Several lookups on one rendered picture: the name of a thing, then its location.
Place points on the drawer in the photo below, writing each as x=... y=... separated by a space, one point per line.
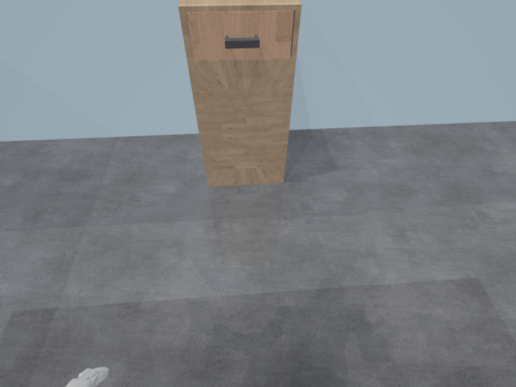
x=208 y=30

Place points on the cabinet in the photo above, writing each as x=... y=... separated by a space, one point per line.
x=243 y=106

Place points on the left robot hand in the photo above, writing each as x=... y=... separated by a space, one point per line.
x=89 y=377

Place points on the handle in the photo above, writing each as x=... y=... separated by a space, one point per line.
x=253 y=42

